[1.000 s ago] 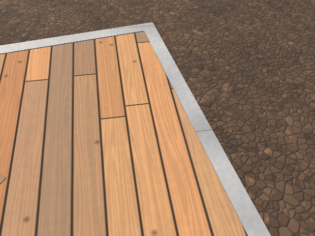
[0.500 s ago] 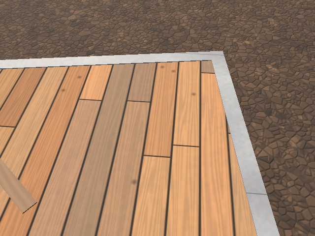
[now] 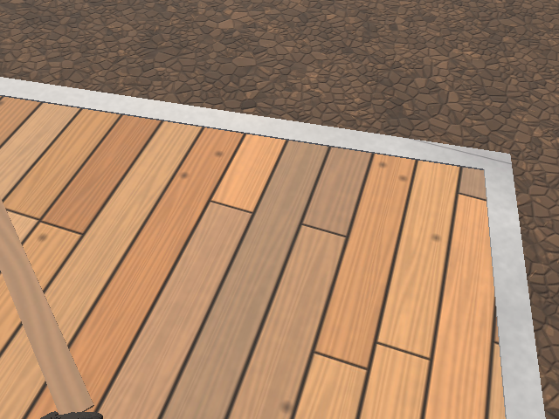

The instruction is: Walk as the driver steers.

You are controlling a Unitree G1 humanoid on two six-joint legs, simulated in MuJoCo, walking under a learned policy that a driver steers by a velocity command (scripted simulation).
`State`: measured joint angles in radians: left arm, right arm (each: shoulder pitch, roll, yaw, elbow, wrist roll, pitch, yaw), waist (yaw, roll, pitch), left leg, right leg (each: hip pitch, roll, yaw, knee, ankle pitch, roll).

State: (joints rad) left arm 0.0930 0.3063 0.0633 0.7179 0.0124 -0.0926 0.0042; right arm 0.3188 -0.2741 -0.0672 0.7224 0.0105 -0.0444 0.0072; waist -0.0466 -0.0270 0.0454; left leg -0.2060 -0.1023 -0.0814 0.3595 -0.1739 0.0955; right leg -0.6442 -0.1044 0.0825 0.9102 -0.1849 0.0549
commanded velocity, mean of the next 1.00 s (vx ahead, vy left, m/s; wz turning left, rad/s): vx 0.23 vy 0.00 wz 0.60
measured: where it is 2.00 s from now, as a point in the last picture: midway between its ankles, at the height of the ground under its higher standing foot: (185, 391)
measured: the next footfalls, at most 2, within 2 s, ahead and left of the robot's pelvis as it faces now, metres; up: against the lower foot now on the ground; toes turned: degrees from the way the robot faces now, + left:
right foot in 0.22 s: +0.31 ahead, -0.15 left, +0.00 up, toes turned +11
left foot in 0.68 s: +0.24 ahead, +0.09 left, +0.00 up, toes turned +27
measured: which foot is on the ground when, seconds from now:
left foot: down 0.00-0.22, up 0.24-0.66, down 0.68-1.00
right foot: up 0.00-0.20, down 0.22-0.68, up 0.70-1.00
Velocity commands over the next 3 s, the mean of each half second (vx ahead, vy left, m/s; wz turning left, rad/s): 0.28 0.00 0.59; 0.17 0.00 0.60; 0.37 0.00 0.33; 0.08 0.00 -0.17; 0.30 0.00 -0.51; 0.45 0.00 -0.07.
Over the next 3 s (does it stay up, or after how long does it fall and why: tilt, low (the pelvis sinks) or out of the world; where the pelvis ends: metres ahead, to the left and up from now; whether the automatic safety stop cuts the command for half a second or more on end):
stays up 0.88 0.29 0.00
